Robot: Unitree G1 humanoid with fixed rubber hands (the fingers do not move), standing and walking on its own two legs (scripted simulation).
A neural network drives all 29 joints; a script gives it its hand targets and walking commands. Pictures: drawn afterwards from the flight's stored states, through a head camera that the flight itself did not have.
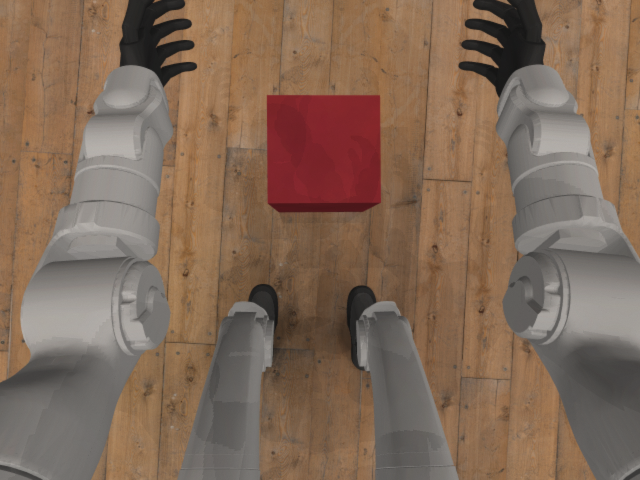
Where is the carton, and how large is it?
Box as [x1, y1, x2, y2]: [267, 95, 380, 211]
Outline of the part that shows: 267,95 267,185 268,203 278,211 363,211 380,202 379,95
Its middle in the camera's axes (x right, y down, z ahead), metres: +0.00 -0.16 +0.84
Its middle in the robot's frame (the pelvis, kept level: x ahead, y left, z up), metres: +0.52 -0.01 -0.52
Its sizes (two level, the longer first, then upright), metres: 0.210 0.200 0.250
